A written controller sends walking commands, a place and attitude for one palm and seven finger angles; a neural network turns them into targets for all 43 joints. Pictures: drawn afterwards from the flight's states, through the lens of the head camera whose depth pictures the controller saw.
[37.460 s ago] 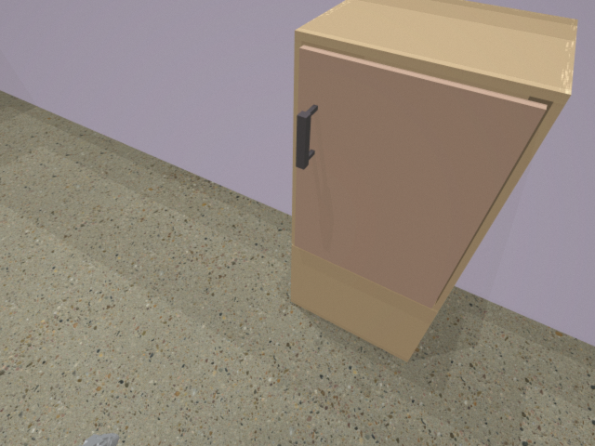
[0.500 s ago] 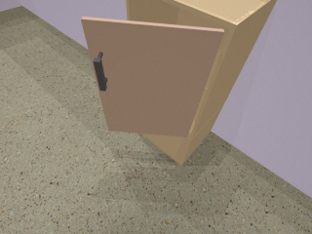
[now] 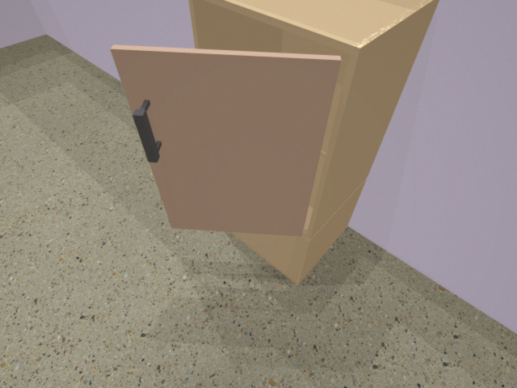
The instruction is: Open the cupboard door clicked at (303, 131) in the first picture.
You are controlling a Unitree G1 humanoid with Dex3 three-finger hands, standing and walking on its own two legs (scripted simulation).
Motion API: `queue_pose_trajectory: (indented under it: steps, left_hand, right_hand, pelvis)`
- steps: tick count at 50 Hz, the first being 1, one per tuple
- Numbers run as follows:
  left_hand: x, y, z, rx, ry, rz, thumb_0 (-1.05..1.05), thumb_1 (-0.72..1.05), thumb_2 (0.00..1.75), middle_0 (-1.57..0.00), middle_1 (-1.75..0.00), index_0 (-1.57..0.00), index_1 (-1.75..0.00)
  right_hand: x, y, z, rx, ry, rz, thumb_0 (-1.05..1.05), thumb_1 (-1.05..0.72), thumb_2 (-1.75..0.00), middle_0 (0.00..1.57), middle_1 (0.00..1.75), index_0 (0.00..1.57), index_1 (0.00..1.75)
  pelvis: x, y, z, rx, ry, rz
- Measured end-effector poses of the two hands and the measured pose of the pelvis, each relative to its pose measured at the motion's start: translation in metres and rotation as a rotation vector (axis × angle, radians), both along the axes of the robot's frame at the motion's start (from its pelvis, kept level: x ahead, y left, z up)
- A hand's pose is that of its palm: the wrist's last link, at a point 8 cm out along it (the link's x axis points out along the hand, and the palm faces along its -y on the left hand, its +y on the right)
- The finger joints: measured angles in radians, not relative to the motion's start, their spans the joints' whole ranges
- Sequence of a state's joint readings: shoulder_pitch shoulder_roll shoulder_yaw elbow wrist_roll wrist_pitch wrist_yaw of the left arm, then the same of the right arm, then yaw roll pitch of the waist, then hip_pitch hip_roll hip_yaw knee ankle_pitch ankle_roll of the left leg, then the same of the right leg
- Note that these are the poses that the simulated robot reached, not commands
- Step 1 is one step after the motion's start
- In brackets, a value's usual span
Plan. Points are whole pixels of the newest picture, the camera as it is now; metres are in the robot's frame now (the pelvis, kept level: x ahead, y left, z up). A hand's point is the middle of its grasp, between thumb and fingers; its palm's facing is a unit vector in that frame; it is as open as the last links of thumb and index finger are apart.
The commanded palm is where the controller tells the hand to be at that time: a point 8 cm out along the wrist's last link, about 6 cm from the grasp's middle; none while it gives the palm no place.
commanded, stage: come to a stop and stand still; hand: left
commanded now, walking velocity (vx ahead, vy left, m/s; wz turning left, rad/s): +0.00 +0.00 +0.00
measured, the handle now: (149, 131) +0.61 +0.28 +0.03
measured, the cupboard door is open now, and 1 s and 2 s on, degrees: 38 38 38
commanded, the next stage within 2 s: look again from close up in 0.08 s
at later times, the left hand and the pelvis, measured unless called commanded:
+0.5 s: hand out of the picture -0.02 +0.20 -0.18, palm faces +0.01 -0.98 -0.19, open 7.4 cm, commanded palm none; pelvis -0.02 +0.03 -0.01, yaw -1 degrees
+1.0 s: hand out of the picture -0.03 +0.21 -0.19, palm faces +0.03 -0.99 -0.16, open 7.4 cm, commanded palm none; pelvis +0.00 +0.04 -0.01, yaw -1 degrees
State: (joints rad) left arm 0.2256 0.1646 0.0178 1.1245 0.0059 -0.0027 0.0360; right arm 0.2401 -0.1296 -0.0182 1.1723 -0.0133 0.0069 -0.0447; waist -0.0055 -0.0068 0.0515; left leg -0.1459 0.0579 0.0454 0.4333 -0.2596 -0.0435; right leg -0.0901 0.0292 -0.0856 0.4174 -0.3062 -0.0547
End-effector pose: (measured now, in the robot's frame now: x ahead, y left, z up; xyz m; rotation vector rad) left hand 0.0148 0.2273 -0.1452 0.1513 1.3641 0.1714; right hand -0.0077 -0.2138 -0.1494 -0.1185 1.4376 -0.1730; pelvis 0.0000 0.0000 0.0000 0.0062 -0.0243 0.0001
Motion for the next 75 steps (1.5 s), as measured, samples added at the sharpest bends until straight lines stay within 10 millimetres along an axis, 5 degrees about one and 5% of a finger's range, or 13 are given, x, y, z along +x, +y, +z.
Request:
queue_pose_trajectory:
  steps: [13, 20, 30, 40, 48, 55, 60, 70, 75]
  left_hand:
    - [-0.040, -0.019, -0.003, -0.037, 0.052, -0.003, 0.00, 0.91, 0.89, -0.20, -0.30, -0.20, -0.30]
    - [-0.045, 0.002, -0.008, -0.034, 0.038, -0.009, 0.00, 0.91, 0.89, -0.20, -0.30, -0.20, -0.30]
    - [-0.037, 0.032, -0.001, -0.006, -0.007, -0.036, 0.00, 0.91, 0.89, -0.20, -0.30, -0.20, -0.30]
    - [-0.044, 0.036, -0.002, -0.016, 0.034, -0.034, 0.00, 0.91, 0.89, -0.20, -0.30, -0.20, -0.30]
    - [-0.047, 0.029, -0.009, -0.044, 0.065, -0.011, 0.00, 0.91, 0.89, -0.20, -0.30, -0.20, -0.30]
    - [-0.046, 0.037, -0.023, -0.076, 0.112, 0.038, 0.00, 0.91, 0.89, -0.20, -0.30, -0.20, -0.30]
    - [-0.014, 0.051, -0.020, -0.066, 0.135, -0.001, 0.00, 0.91, 0.89, -0.20, -0.30, -0.20, -0.30]
    - [0.134, 0.062, 0.007, 0.008, -0.150, -0.052, 0.01, 0.92, 0.89, -0.20, -0.30, -0.20, -0.30]
    - [0.175, 0.055, 0.007, 0.048, -0.248, -0.078, 0.00, 0.92, 0.89, -0.20, -0.30, -0.20, -0.30]
  right_hand:
    - [0.005, -0.006, 0.001, -0.016, -0.045, 0.010, 0.00, -0.93, -0.89, 0.19, 0.30, 0.20, 0.30]
    - [0.006, 0.010, -0.001, -0.024, -0.130, 0.020, 0.00, -0.94, -0.89, 0.19, 0.29, 0.20, 0.30]
    - [-0.019, 0.030, 0.001, -0.002, -0.094, 0.030, 0.01, -0.95, -0.89, 0.20, 0.30, 0.20, 0.30]
    - [-0.035, 0.041, 0.002, 0.016, -0.026, 0.026, 0.00, -0.92, -0.89, 0.20, 0.30, 0.20, 0.30]
    - [-0.024, 0.040, -0.001, 0.017, -0.008, 0.034, 0.00, -0.91, -0.89, 0.20, 0.30, 0.20, 0.30]
    - [0.015, 0.045, 0.001, -0.026, -0.028, 0.052, 0.00, -0.91, -0.89, 0.19, 0.30, 0.20, 0.30]
    - [0.032, 0.056, 0.005, -0.043, -0.075, 0.033, 0.00, -0.91, -0.89, 0.19, 0.29, 0.20, 0.30]
    - [0.021, 0.071, 0.005, 0.032, 0.089, 0.027, 0.00, -0.91, -0.89, 0.20, 0.30, 0.20, 0.30]
    - [0.044, 0.051, -0.012, 0.030, 0.081, -0.008, 0.00, -0.91, -0.89, 0.20, 0.30, 0.20, 0.30]
  pelvis:
    - [-0.009, 0.005, -0.001, -0.023, 0.010, -0.017]
    - [-0.016, 0.023, -0.007, -0.019, -0.008, -0.019]
    - [-0.027, 0.037, -0.004, -0.003, 0.000, -0.023]
    - [-0.026, 0.040, -0.002, -0.001, 0.018, -0.021]
    - [-0.011, 0.041, -0.007, -0.004, 0.023, -0.016]
    - [0.020, 0.054, -0.014, -0.013, 0.030, -0.011]
    - [0.037, 0.063, -0.011, -0.015, 0.030, -0.023]
    - [0.067, 0.058, -0.002, -0.010, 0.029, 0.019]
    - [0.085, 0.046, -0.015, 0.009, 0.017, 0.024]
